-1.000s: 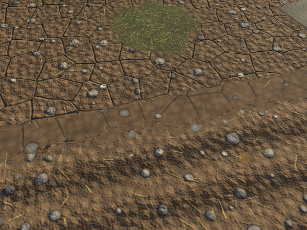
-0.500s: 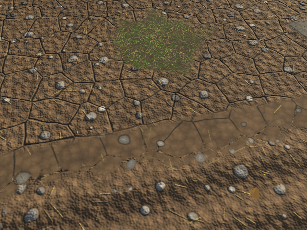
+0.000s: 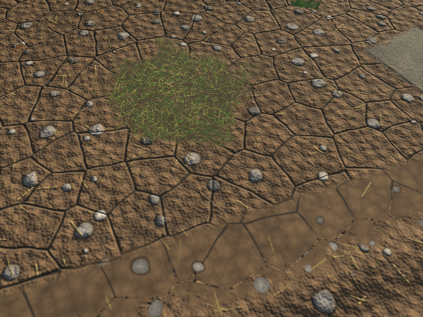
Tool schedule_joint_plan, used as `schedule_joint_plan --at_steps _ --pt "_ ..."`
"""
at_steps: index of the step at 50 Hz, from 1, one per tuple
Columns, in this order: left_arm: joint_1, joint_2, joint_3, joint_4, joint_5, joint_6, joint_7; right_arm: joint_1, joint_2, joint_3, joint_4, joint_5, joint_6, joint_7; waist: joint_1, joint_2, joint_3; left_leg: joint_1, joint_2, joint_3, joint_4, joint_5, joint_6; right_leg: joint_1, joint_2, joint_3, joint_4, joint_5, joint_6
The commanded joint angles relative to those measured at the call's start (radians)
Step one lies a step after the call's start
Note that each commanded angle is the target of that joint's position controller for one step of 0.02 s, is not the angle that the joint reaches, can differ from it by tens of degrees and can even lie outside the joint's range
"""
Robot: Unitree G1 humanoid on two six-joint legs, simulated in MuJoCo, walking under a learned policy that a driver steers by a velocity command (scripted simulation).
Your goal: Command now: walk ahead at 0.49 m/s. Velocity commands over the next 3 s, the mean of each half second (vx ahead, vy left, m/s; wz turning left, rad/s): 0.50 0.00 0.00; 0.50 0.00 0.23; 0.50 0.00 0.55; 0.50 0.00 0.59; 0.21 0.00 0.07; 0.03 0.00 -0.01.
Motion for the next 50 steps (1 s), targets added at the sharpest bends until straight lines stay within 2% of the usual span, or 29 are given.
schedule_joint_plan --at_steps 1,2,3,4,5,6,7,8,9,10,12,15,20,24,26,28,29,30,31,32,33,34,35,36,38,40,42,45,50 --pt "-0.044 0.089 0.024 -0.067 0.000 -0.022 0.009 0.025 -0.167 -0.034 -0.016 -0.008 -0.002 -0.016 0.042 0.106 0.027 0.006 0.309 -0.096 0.076 0.749 0.105 0.072 0.048 -0.019 -0.059 -0.089 -0.042" --pt "0.031 0.104 0.033 -0.043 0.000 -0.027 0.016 0.011 -0.178 -0.036 -0.013 -0.012 0.001 -0.018 0.076 0.116 -0.014 0.016 0.305 -0.087 0.172 0.883 0.091 0.168 0.080 -0.028 -0.077 -0.138 -0.061" --pt "0.174 0.121 0.045 0.005 0.004 -0.036 0.024 0.001 -0.182 -0.036 -0.011 -0.012 0.007 -0.017 0.138 0.100 -0.090 -0.006 0.277 -0.061 0.343 0.932 0.075 0.335 0.111 -0.044 -0.137 -0.131 -0.087" --pt "0.347 0.168 0.063 0.054 0.022 -0.046 0.036 0.000 -0.167 -0.030 -0.022 -0.006 0.007 -0.016 0.201 0.068 -0.197 -0.160 0.241 -0.035 0.574 0.749 0.060 0.594 0.026 0.043 -0.141 -0.143 -0.128" --pt "0.463 0.285 0.096 0.064 0.047 -0.045 0.048 0.095 -0.060 -0.004 -0.062 0.032 0.004 -0.003 0.178 -0.141 -0.363 -0.516 0.105 0.024 0.972 0.247 0.009 0.930 -0.293 0.500 -0.164 -0.260 -0.250" --pt "0.436 0.259 0.095 0.070 0.007 -0.031 0.039 0.090 -0.121 -0.023 -0.044 0.019 0.006 -0.007 0.173 -0.137 -0.396 -0.679 0.009 -0.082 1.140 -0.240 0.013 0.938 -0.362 0.778 -0.307 -0.261 -0.301" --pt "0.325 0.214 0.085 0.062 -0.015 -0.027 0.037 -0.011 -0.157 -0.036 -0.067 0.006 0.008 -0.009 0.133 -0.050 -0.211 -0.753 0.083 -0.131 1.162 -0.151 0.025 0.797 -0.305 0.599 -0.317 -0.286 -0.263" --pt "0.253 0.149 0.070 0.052 -0.016 -0.033 0.033 -0.067 -0.140 -0.031 -0.081 0.004 0.000 -0.003 0.112 -0.010 -0.116 -0.739 0.121 -0.128 1.106 -0.069 0.027 0.654 -0.265 0.473 -0.354 -0.219 -0.235" --pt "0.222 0.114 0.060 0.058 -0.014 -0.041 0.033 -0.082 -0.123 -0.030 -0.078 0.002 0.004 0.001 0.080 -0.003 -0.061 -0.697 0.153 -0.123 1.041 -0.029 0.025 0.555 -0.214 0.378 -0.388 -0.152 -0.196" --pt "0.213 0.089 0.052 0.072 -0.018 -0.047 0.036 -0.071 -0.113 -0.029 -0.074 -0.017 0.018 0.006 0.050 -0.019 -0.034 -0.646 0.172 -0.119 0.994 -0.009 0.013 0.478 -0.172 0.306 -0.412 -0.099 -0.167" --pt "0.244 0.086 0.050 0.096 -0.018 -0.063 0.037 -0.052 -0.085 -0.023 -0.063 -0.027 0.041 0.019 0.029 -0.023 -0.040 -0.602 0.174 -0.098 0.965 0.017 -0.007 0.436 -0.144 0.243 -0.441 -0.010 -0.165" --pt "0.293 0.116 0.057 0.129 -0.025 -0.075 0.036 -0.151 -0.085 -0.023 -0.095 -0.028 0.055 0.027 0.029 -0.013 -0.001 -0.692 0.201 -0.070 0.882 0.104 -0.036 0.442 -0.127 0.181 -0.491 0.019 -0.176" --pt "0.371 0.109 0.051 0.166 -0.025 -0.069 0.036 -0.353 -0.072 -0.010 -0.158 -0.016 0.050 0.029 0.076 -0.012 0.037 -0.741 0.197 -0.021 0.619 0.264 -0.058 0.501 -0.089 0.110 -0.501 0.114 -0.156" --pt "0.444 0.116 0.050 0.201 -0.017 -0.065 0.043 -0.463 -0.073 -0.003 -0.193 -0.013 0.045 0.024 0.114 -0.020 0.049 -0.734 0.165 0.006 0.477 0.291 -0.036 0.614 -0.117 0.099 -0.474 0.190 -0.154" --pt "0.456 0.122 0.051 0.215 -0.011 -0.060 0.050 -0.486 -0.085 -0.006 -0.207 -0.013 0.040 0.021 0.111 -0.023 0.056 -0.737 0.155 0.001 0.437 0.247 -0.013 0.683 -0.145 0.105 -0.443 0.251 -0.152" --pt "0.435 0.134 0.055 0.221 -0.007 -0.057 0.057 -0.455 -0.096 -0.012 -0.204 -0.014 0.031 0.018 0.083 -0.026 0.044 -0.670 0.128 0.010 0.394 0.173 0.019 0.720 -0.159 0.092 -0.373 0.400 -0.137" --pt "0.417 0.143 0.057 0.221 -0.005 -0.055 0.059 -0.392 -0.106 -0.020 -0.186 -0.015 0.026 0.012 0.051 -0.032 0.012 -0.576 0.098 0.022 0.374 0.133 0.037 0.720 -0.154 0.078 -0.295 0.538 -0.123" --pt "0.401 0.149 0.059 0.222 -0.006 -0.051 0.059 -0.265 -0.121 -0.030 -0.143 -0.018 0.019 0.004 -0.004 -0.021 -0.052 -0.426 0.063 0.039 0.326 0.135 0.058 0.704 -0.132 0.057 -0.146 0.624 -0.109" --pt "0.393 0.136 0.054 0.216 -0.010 -0.050 0.057 -0.085 -0.155 -0.047 -0.082 -0.031 0.008 -0.006 -0.072 0.013 -0.152 -0.181 0.092 0.004 0.299 0.162 0.091 0.589 -0.087 0.023 0.067 0.521 -0.089" --pt "0.424 0.079 0.038 0.178 -0.031 -0.052 0.052 0.075 -0.254 -0.073 -0.055 -0.054 0.004 -0.017 -0.100 0.148 -0.292 0.096 0.351 -0.320 0.278 0.062 0.166 0.330 0.001 -0.040 0.407 0.128 -0.055" --pt "0.509 0.046 0.041 0.185 -0.039 -0.054 0.042 0.071 -0.302 -0.086 -0.044 -0.036 0.015 -0.007 -0.045 0.307 -0.359 0.234 0.512 -0.758 0.131 0.090 0.286 0.051 0.168 0.019 0.664 -0.544 -0.033" --pt "0.404 0.117 0.059 0.172 -0.013 -0.050 0.044 -0.044 -0.246 -0.077 -0.056 -0.001 0.024 0.000 -0.012 0.155 -0.223 0.130 0.446 -0.680 0.109 -0.006 0.251 -0.044 0.082 0.108 0.710 -0.463 -0.047" --pt "0.321 0.113 0.059 0.144 -0.011 -0.059 0.037 -0.134 -0.180 -0.060 -0.074 0.006 0.023 0.004 0.010 0.102 -0.104 -0.015 0.409 -0.541 0.086 0.025 0.225 -0.059 0.039 0.096 0.669 -0.358 -0.048" --pt "0.286 0.092 0.057 0.137 -0.010 -0.062 0.034 -0.175 -0.137 -0.049 -0.075 0.002 0.020 0.007 0.035 0.067 -0.049 -0.118 0.359 -0.455 0.055 0.117 0.198 -0.024 0.006 0.092 0.606 -0.297 -0.042" --pt "0.297 0.063 0.052 0.134 0.012 -0.041 0.028 -0.174 -0.097 -0.036 -0.052 0.007 0.010 0.002 0.083 0.090 -0.030 -0.234 0.288 -0.344 0.025 0.252 0.168 0.071 -0.020 0.086 0.518 -0.264 -0.010" --pt "0.276 0.053 0.050 0.115 0.016 -0.024 0.023 -0.129 -0.123 -0.043 -0.034 0.011 -0.002 -0.002 0.092 0.087 -0.035 -0.262 0.268 -0.312 0.014 0.332 0.183 0.082 -0.016 0.067 0.467 -0.256 0.023" --pt "0.201 0.057 0.050 0.081 0.013 -0.013 0.022 -0.102 -0.155 -0.052 -0.029 0.012 -0.002 -0.006 0.085 0.086 -0.011 -0.285 0.254 -0.298 -0.012 0.303 0.194 0.038 -0.021 0.054 0.388 -0.206 0.053" --pt "0.053 0.065 0.048 0.022 0.006 -0.009 0.023 -0.047 -0.151 -0.053 -0.024 0.010 0.005 -0.006 0.044 0.090 0.025 -0.273 0.235 -0.306 -0.031 0.270 0.182 -0.024 -0.023 0.049 0.231 -0.098 0.084" --pt "-0.104 0.065 0.038 -0.048 -0.006 -0.014 0.021 0.036 -0.157 -0.059 -0.021 0.002 0.012 -0.009 -0.016 0.104 0.011 -0.179 0.226 -0.323 0.035 0.373 0.162 -0.027 0.013 0.052 0.069 -0.008 0.091"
